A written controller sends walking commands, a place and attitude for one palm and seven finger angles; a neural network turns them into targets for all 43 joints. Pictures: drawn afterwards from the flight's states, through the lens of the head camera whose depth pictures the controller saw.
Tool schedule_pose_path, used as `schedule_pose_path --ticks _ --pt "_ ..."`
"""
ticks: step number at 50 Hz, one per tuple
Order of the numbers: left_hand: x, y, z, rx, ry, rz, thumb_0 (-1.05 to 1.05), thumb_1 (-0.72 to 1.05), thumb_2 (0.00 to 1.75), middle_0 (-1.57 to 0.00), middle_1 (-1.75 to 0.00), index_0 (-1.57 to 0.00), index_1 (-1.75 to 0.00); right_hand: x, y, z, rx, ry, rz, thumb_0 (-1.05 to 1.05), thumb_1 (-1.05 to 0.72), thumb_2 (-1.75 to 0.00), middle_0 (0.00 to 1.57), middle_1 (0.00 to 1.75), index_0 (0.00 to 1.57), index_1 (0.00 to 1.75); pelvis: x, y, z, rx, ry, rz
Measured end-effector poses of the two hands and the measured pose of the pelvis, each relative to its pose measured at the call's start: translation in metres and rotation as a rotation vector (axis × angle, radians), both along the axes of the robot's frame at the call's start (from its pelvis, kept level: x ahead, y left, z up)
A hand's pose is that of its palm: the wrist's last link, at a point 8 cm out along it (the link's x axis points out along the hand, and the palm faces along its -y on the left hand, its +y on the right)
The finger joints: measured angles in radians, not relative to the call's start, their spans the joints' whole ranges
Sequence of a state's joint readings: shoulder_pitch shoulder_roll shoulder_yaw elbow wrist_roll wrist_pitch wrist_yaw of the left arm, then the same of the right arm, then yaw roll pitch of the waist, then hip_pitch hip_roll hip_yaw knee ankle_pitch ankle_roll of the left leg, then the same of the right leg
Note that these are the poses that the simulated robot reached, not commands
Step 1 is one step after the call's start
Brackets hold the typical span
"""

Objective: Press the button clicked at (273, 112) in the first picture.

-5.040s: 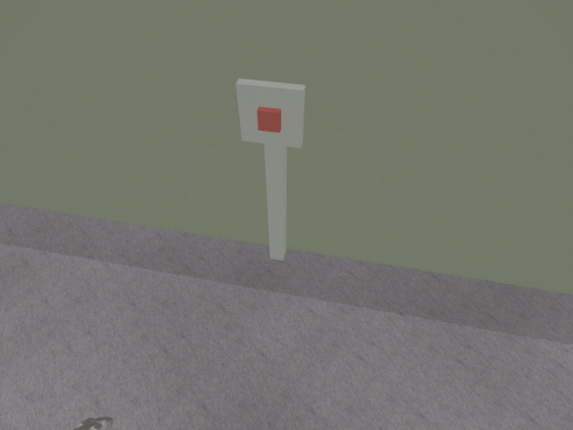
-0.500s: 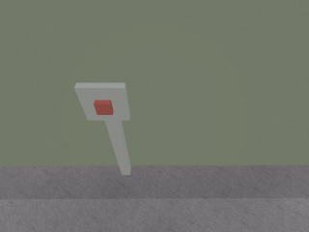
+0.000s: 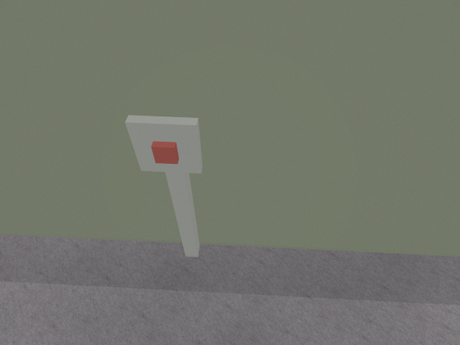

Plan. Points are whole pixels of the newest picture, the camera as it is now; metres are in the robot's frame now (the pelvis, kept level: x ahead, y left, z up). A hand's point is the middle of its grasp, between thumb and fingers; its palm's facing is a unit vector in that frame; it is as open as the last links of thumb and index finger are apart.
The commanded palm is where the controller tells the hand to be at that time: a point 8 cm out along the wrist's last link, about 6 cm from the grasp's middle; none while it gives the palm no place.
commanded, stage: look again from close up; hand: left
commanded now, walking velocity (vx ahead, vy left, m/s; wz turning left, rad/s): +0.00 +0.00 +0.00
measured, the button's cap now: (165, 151) +0.59 +0.21 -0.05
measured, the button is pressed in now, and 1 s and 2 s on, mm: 0 0 0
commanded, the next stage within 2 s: shuffle to correct the standing spot in 0.30 s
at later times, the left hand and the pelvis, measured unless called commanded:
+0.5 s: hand out of the picture -0.04 +0.18 -0.18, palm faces +0.03 -0.99 -0.17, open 7.4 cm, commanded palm none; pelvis -0.01 +0.02 +0.00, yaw +0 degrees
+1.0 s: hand out of the picture +0.08 +0.18 -0.18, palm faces +0.02 -0.99 -0.16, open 7.3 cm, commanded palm none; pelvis +0.08 +0.01 -0.01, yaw +0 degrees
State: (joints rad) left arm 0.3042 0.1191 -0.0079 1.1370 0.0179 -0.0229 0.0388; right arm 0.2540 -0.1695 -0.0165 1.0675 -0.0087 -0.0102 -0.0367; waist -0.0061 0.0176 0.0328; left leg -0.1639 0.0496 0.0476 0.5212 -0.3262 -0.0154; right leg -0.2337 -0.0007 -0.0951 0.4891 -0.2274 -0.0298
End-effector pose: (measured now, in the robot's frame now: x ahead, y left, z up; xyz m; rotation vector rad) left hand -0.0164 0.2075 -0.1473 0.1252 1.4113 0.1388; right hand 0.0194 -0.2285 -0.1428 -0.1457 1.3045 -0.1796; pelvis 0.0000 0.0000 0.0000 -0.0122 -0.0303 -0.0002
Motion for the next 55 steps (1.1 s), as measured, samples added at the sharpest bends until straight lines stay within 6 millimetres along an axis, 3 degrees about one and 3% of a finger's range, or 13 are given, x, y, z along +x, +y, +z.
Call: schedule_pose_path --ticks 5,15,25,33,40,44,49,52,55 --pt "-0.006 0.01 -0.001 -0.011 -0.019 0.002 0.01 0.91 0.89 -0.2 -0.3 -0.21 -0.3 -0.011 0.013 0.002 0.006 -0.009 0.017 0.01 -0.93 -0.9 0.2 0.3 0.2 0.3 -0.008 0.009 0.001 0.008 -0.004 0.002" --pt "-0.014 0.028 0.002 0.007 -0.029 0.007 0.01 0.9 0.89 -0.2 -0.3 -0.2 -0.3 -0.053 0.04 -0.001 0.053 0.074 0.012 0.01 -0.92 -0.9 0.2 0.3 0.2 0.3 -0.016 0.019 0.002 0.017 -0.001 0.009" --pt "-0.025 0.023 0.002 -0.003 0.02 0.012 0.0 0.91 0.89 -0.2 -0.3 -0.2 -0.3 -0.072 0.049 -0.004 0.076 0.143 -0.008 0.01 -0.91 -0.9 0.2 0.3 0.2 0.3 -0.013 0.02 0.001 0.02 0.005 0.004" --pt "-0.02 0.009 -0.005 -0.027 0.044 0.039 0.01 0.9 0.89 -0.2 -0.3 -0.2 -0.3 -0.059 0.038 -0.008 0.063 0.167 -0.018 0.01 -0.91 -0.9 0.2 0.3 0.2 0.3 0.008 0.014 -0.006 0.014 0.019 0.002" --pt "-0.008 0.007 -0.016 -0.065 0.068 0.083 0.0 0.9 0.89 -0.2 -0.3 -0.2 -0.3 -0.016 0.036 -0.006 0.021 0.132 0.002 0.01 -0.91 -0.9 0.2 0.3 0.2 0.3 0.035 0.02 -0.011 -0.004 0.035 0.018" --pt "0.014 0.012 -0.017 -0.07 0.093 0.046 0.01 0.9 0.89 -0.2 -0.3 -0.2 -0.3 0.005 0.042 -0.004 0.01 0.081 -0.016 0.01 -0.91 -0.9 0.2 0.3 0.2 0.3 0.052 0.023 -0.01 -0.001 0.031 -0.004" --pt "0.078 0.023 -0.01 -0.025 0.016 -0.002 0.02 0.92 0.89 -0.2 -0.3 -0.2 -0.3 0.006 0.046 -0.004 0.043 0.127 -0.04 0.0 -0.91 -0.9 0.2 0.3 0.2 0.3 0.071 0.017 -0.007 -0.013 0.025 0.0" --pt "0.113 0.034 -0.01 0.025 -0.083 0.006 0.03 0.94 0.89 -0.2 -0.3 -0.2 -0.3 0.004 0.042 -0.015 0.067 0.188 -0.042 0.0 -0.91 -0.9 0.2 0.3 0.2 0.3 0.085 0.008 -0.016 0.005 0.022 0.018" --pt "0.131 0.039 -0.006 0.062 -0.151 0.044 0.02 0.93 0.89 -0.2 -0.3 -0.2 -0.3 0.016 0.034 -0.02 0.065 0.237 -0.014 0.01 -0.91 -0.9 0.2 0.3 0.2 0.3 0.093 0.007 -0.017 -0.006 0.009 0.044"
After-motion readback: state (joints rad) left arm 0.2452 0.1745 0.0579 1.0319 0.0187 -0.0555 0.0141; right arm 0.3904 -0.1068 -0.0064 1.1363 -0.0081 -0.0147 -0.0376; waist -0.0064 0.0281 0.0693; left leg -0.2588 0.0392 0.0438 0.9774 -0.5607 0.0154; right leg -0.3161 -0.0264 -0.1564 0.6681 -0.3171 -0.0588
